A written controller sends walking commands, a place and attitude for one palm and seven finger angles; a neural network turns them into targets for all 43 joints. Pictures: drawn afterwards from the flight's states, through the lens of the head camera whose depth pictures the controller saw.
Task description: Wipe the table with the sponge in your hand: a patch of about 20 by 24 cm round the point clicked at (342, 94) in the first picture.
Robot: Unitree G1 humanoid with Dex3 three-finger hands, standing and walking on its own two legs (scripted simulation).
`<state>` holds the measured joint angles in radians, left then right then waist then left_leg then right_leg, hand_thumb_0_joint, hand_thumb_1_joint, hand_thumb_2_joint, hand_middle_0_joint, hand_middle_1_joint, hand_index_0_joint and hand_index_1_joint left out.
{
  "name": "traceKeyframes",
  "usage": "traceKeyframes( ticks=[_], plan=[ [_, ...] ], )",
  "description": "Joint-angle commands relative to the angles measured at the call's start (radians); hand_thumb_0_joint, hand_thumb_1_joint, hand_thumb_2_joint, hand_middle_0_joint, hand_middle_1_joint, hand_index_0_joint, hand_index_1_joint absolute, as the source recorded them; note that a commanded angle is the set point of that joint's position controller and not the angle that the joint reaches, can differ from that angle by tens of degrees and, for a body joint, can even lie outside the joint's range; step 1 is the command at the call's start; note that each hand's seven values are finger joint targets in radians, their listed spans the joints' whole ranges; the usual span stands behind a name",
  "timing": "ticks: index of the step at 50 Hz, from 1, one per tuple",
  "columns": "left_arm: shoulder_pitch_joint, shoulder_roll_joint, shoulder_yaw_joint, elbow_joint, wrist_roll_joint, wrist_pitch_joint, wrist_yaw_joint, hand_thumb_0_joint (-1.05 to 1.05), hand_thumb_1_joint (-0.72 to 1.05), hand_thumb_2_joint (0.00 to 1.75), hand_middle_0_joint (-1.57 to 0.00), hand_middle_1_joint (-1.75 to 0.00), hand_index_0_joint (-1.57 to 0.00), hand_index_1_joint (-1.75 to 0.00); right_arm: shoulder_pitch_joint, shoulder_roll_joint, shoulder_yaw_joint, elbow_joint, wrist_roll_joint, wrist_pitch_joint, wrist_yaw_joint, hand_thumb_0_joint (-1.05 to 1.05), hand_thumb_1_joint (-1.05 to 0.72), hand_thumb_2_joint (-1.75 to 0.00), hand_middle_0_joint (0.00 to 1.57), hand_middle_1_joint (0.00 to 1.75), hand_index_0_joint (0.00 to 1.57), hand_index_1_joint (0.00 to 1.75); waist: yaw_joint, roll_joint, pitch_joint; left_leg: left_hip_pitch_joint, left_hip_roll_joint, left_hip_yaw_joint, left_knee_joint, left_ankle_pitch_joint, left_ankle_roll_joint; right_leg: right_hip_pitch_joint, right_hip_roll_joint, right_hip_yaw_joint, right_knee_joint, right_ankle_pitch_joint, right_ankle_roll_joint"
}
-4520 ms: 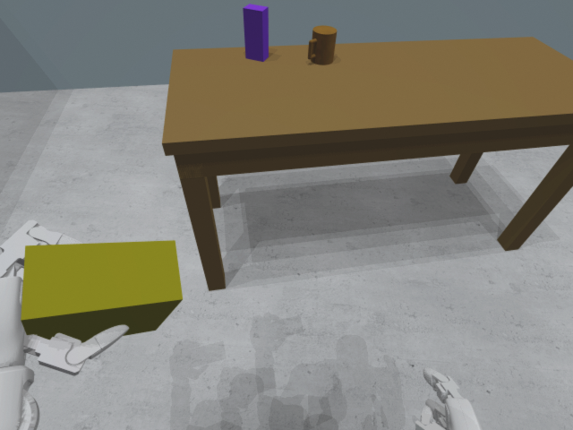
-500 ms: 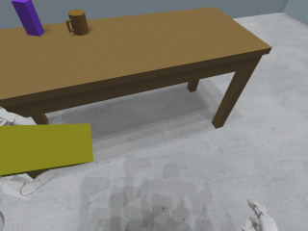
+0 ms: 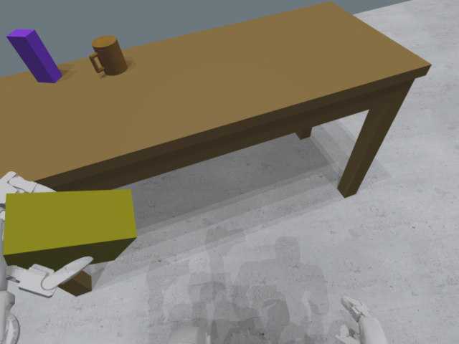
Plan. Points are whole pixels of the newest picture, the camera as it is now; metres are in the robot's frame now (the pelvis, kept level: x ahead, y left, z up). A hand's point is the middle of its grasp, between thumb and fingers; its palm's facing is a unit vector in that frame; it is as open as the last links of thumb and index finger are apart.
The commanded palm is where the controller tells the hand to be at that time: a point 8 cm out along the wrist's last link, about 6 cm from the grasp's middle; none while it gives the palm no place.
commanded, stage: take the last steps up to it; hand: left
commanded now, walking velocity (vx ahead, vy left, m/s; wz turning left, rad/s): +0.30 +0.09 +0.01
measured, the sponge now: (89, 231) +0.24 +0.20 +0.14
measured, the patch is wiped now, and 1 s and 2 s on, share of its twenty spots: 0.00 0.00 0.00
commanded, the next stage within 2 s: come to a stop and stand still in 1.00 s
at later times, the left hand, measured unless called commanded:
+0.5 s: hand (67, 154) +0.36 +0.28 +0.16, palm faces +0.40 -0.82 -0.40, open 10.8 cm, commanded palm +0.28 +0.31 +0.18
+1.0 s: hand (123, 125) +0.43 +0.21 +0.16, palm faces +0.32 -0.83 -0.46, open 10.8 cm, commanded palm +0.36 +0.27 +0.18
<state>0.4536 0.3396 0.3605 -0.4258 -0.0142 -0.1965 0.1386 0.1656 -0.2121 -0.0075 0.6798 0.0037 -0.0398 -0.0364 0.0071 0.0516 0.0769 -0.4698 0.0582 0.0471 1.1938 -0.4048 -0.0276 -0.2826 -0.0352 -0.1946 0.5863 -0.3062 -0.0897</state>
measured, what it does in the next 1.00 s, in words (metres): walks ahead: left foot, then right foot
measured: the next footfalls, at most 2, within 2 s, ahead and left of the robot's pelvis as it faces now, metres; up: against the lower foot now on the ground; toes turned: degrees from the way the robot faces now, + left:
left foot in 0.38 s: +0.20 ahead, +0.15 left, +0.00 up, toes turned +10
right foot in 0.76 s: +0.24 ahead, -0.10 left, +0.00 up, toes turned -10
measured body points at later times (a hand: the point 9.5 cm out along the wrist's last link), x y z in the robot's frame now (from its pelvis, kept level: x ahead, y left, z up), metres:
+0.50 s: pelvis +0.12 +0.03 -0.01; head +0.14 +0.04 +0.44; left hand +0.33 +0.32 +0.19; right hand +0.28 -0.19 -0.09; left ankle +0.16 +0.14 -0.73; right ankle +0.06 -0.07 -0.66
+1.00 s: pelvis +0.21 -0.01 +0.01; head +0.25 -0.03 +0.46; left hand +0.41 +0.25 +0.18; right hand +0.37 -0.28 -0.09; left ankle +0.22 +0.14 -0.66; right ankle +0.20 -0.10 -0.73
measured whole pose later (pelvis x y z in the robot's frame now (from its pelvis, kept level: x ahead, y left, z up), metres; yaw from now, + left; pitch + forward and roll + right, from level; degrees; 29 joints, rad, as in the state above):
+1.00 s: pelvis +0.21 -0.01 +0.01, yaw +0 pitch +0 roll +2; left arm 0.49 0.33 0.31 -0.48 0.00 -0.21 0.14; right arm 0.16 -0.26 -0.04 0.63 0.00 -0.05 -0.05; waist -0.02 -0.01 0.10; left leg -0.52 0.07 0.07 1.04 -0.33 -0.04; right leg -0.23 -0.08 -0.17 0.49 -0.27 -0.04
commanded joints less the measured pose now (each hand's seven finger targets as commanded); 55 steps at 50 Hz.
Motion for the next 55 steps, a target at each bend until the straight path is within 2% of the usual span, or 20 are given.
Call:
traceKeyframes(
  ticks=[1, 5, 13, 17, 18, 19, 20, 21, 22, 27, 30, 36, 37, 38, 39, 40, 41, 46, 52, 55],
  plan=[
    [-0.025, 0.217, 0.136, -0.286, -0.006, -0.103, 0.021, 0.0, 0.1, 1.3, -1.2, -1.6, -1.2, -1.6, -0.094, -0.083, -0.031, -0.175, -0.007, -0.036, -0.008, 0.0, -0.9, -0.9, 0.2, 0.3, 0.2, 0.3, -0.012, -0.105, -0.123, -0.26, 0.05, -0.053, 0.125, 0.117, -0.013, 0.195, -0.306, 0.287, -0.276, 0.414, -0.041],
    [-0.009, 0.252, 0.173, -0.344, -0.012, -0.12, 0.039, 0.0, 0.1, 1.3, -1.2, -1.6, -1.2, -1.6, -0.071, -0.085, -0.044, -0.191, -0.013, -0.041, -0.01, 0.0, -0.9, -0.9, 0.2, 0.3, 0.2, 0.3, -0.009, -0.096, -0.156, -0.188, 0.063, 0.016, -0.173, 0.184, -0.01, 0.218, -0.277, 0.191, -0.271, 0.463, -0.047],
    [0.066, 0.212, 0.179, -0.287, -0.02, -0.088, 0.059, 0.0, 0.1, 1.3, -1.2, -1.6, -1.2, -1.6, -0.022, -0.079, -0.058, -0.251, 0.001, -0.053, -0.014, 0.0, -0.9, -0.9, 0.2, 0.3, 0.2, 0.3, 0.026, -0.221, -0.188, -0.06, 0.011, 0.136, -0.55, 0.152, 0.012, 0.342, -0.286, 0.21, -0.205, 0.594, -0.058],
    [-0.029, 0.191, 0.125, -0.278, -0.016, -0.085, 0.057, 0.0, 0.1, 1.3, -1.2, -1.6, -1.2, -1.6, 0.005, -0.099, -0.07, -0.25, 0.001, -0.05, -0.033, 0.0, -0.9, -0.9, 0.2, 0.3, 0.2, 0.3, -0.022, -0.132, -0.23, 0.334, -0.035, 0.182, -0.776, 0.295, 0.043, 0.178, -0.2, 0.128, 0.064, 0.56, 0.025],
    [-0.062, 0.192, 0.118, -0.297, -0.016, -0.095, 0.056, 0.0, 0.1, 1.3, -1.2, -1.6, -1.2, -1.6, 0.007, -0.114, -0.073, -0.253, 0.001, -0.049, -0.036, 0.0, -0.9, -0.9, 0.2, 0.3, 0.2, 0.3, -0.036, -0.007, -0.26, 0.48, 0.056, 0.052, -0.794, 0.338, 0.087, 0.05, -0.151, 0.098, 0.225, 0.407, 0.06],
    [-0.066, 0.185, 0.105, -0.318, -0.02, -0.102, 0.052, 0.0, 0.1, 1.3, -1.2, -1.6, -1.2, -1.6, -0.009, -0.132, -0.078, -0.257, 0.002, -0.052, -0.032, 0.0, -0.9, -0.9, 0.2, 0.3, 0.2, 0.3, -0.02, 0.203, -0.275, 0.616, 0.28, -0.245, -0.79, 0.524, 0.189, -0.182, -0.053, 0.075, 0.436, -0.103, 0.098],
    [-0.091, 0.209, 0.108, -0.305, -0.008, -0.105, 0.054, 0.0, 0.1, 1.3, -1.2, -1.6, -1.2, -1.6, 0.002, -0.104, -0.053, -0.264, 0.002, -0.059, -0.024, 0.0, -0.9, -0.9, 0.2, 0.3, 0.2, 0.3, -0.018, 0.177, -0.24, 0.577, 0.382, -0.433, -0.848, 0.584, 0.273, -0.283, -0.003, 0.137, 0.603, -0.333, 0.093],
    [-0.095, 0.232, 0.116, -0.235, 0.0, -0.095, 0.045, 0.0, 0.1, 1.3, -1.2, -1.6, -1.2, -1.6, -0.011, -0.108, -0.045, -0.24, -0.003, -0.06, -0.022, 0.0, -0.9, -0.9, 0.2, 0.3, 0.2, 0.3, -0.024, 0.094, -0.175, 0.471, 0.394, -0.429, -0.889, 0.451, 0.289, -0.328, -0.029, 0.183, 0.676, -0.301, 0.092],
    [-0.137, 0.252, 0.12, -0.299, -0.003, -0.094, 0.038, 0.0, 0.1, 1.3, -1.2, -1.6, -1.2, -1.6, -0.045, -0.102, -0.04, -0.234, -0.009, -0.061, -0.024, 0.0, -0.9, -0.9, 0.2, 0.3, 0.2, 0.3, -0.018, 0.112, -0.162, 0.406, 0.386, -0.402, -0.905, 0.363, 0.291, -0.336, -0.072, 0.198, 0.693, -0.263, 0.102],
    [-0.031, 0.218, 0.135, -0.481, -0.01, -0.106, 0.035, 0.0, 0.1, 1.3, -1.2, -1.6, -1.2, -1.6, -0.038, -0.088, -0.04, -0.212, 0.0, -0.107, -0.012, 0.0, -0.9, -0.9, 0.2, 0.3, 0.2, 0.3, 0.014, 0.215, -0.162, 0.253, 0.243, -0.079, -0.927, 0.287, 0.207, -0.232, -0.085, 0.118, 0.494, -0.07, 0.119],
    [-0.001, 0.203, 0.15, -0.438, -0.013, -0.108, 0.036, 0.0, 0.1, 1.3, -1.2, -1.6, -1.2, -1.6, -0.029, -0.085, -0.036, -0.206, -0.008, -0.126, -0.011, 0.0, -0.9, -0.9, 0.2, 0.3, 0.2, 0.3, 0.004, 0.219, -0.168, 0.226, 0.234, -0.03, -0.935, 0.287, 0.181, -0.13, -0.06, 0.06, 0.3, -0.044, 0.131],
    [-0.039, 0.153, 0.117, -0.171, -0.014, -0.073, 0.031, 0.0, 0.1, 1.3, -1.2, -1.6, -1.2, -1.6, -0.014, -0.094, -0.043, -0.185, 0.006, -0.097, -0.04, 0.0, -0.9, -0.9, 0.2, 0.3, 0.2, 0.3, -0.005, 0.082, -0.17, 0.207, 0.192, 0.025, -0.74, 0.116, 0.117, 0.079, 0.009, -0.015, -0.077, -0.004, 0.131],
    [-0.067, 0.155, 0.108, -0.151, -0.006, -0.069, 0.029, 0.0, 0.1, 1.3, -1.2, -1.6, -1.2, -1.6, -0.012, -0.087, -0.044, -0.182, 0.008, -0.088, -0.041, 0.0, -0.9, -0.9, 0.2, 0.3, 0.2, 0.3, -0.008, -0.011, -0.175, 0.166, 0.15, 0.053, -0.612, 0.075, 0.095, 0.139, -0.037, 0.054, -0.166, 0.024, 0.111],
    [-0.09, 0.174, 0.103, -0.141, 0.004, -0.062, 0.029, 0.0, 0.1, 1.3, -1.2, -1.6, -1.2, -1.6, -0.007, -0.072, -0.043, -0.187, 0.009, -0.077, -0.038, 0.0, -0.9, -0.9, 0.2, 0.3, 0.2, 0.3, -0.01, -0.226, -0.188, 0.029, 0.059, 0.111, -0.377, -0.004, 0.06, 0.225, -0.204, 0.317, -0.244, 0.048, 0.039],
    [-0.081, 0.212, 0.118, -0.131, 0.004, -0.051, 0.034, 0.0, 0.1, 1.3, -1.2, -1.6, -1.2, -1.6, -0.046, -0.063, -0.032, -0.209, 0.008, -0.076, -0.035, 0.0, -0.9, -0.9, 0.2, 0.3, 0.2, 0.3, 0.013, -0.39, -0.163, -0.193, -0.037, 0.073, -0.142, -0.18, 0.031, 0.308, -0.391, 0.653, -0.304, 0.199, -0.066],
    [-0.154, 0.212, 0.111, -0.175, -0.006, -0.056, 0.037, 0.0, 0.1, 1.3, -1.2, -1.6, -1.2, -1.6, -0.073, -0.081, -0.031, -0.202, 0.003, -0.084, -0.029, 0.0, -0.9, -0.9, 0.2, 0.3, 0.2, 0.3, 0.011, -0.33, -0.158, -0.226, -0.004, -0.032, -0.006, -0.151, 0.017, 0.281, -0.456, 0.651, -0.313, 0.221, -0.088],
    [-0.149, 0.19, 0.091, -0.157, -0.006, -0.061, 0.026, 0.0, 0.1, 1.3, -1.2, -1.6, -1.2, -1.6, -0.044, -0.096, -0.043, -0.182, 0.003, -0.083, -0.024, 0.0, -0.9, -0.9, 0.2, 0.3, 0.2, 0.3, -0.007, -0.302, -0.143, -0.206, 0.017, -0.069, 0.043, -0.071, 0.009, 0.234, -0.405, 0.586, -0.313, 0.19, -0.062],
    [-0.078, 0.236, 0.136, -0.342, 0.0, -0.114, 0.037, 0.0, 0.1, 1.3, -1.2, -1.6, -1.2, -1.6, -0.091, -0.086, -0.031, -0.19, -0.006, -0.055, -0.021, 0.0, -0.9, -0.9, 0.2, 0.3, 0.2, 0.3, -0.01, -0.134, -0.167, -0.172, 0.026, -0.019, -0.04, 0.069, -0.007, 0.253, -0.309, 0.244, -0.23, 0.62, -0.033],
    [0.098, 0.25, 0.214, -0.404, -0.02, -0.117, 0.061, 0.0, 0.1, 1.3, -1.2, -1.6, -1.2, -1.6, -0.055, -0.067, -0.049, -0.252, -0.009, -0.06, -0.014, 0.0, -0.9, -0.9, 0.2, 0.3, 0.2, 0.3, 0.028, -0.155, -0.23, -0.011, -0.008, 0.092, -0.499, 0.098, 0.008, 0.328, -0.29, 0.213, -0.175, 0.721, -0.05],
    [0.12, 0.204, 0.19, -0.348, -0.028, -0.1, 0.063, 0.0, 0.1, 1.3, -1.2, -1.6, -1.2, -1.6, -0.019, -0.075, -0.056, -0.258, -0.002, -0.049, -0.015, 0.0, -0.9, -0.9, 0.2, 0.3, 0.2, 0.3, 0.007, -0.177, -0.247, 0.111, -0.026, 0.115, -0.665, 0.204, 0.007, 0.303, -0.258, 0.181, -0.11, 0.615, -0.017]
  ],
)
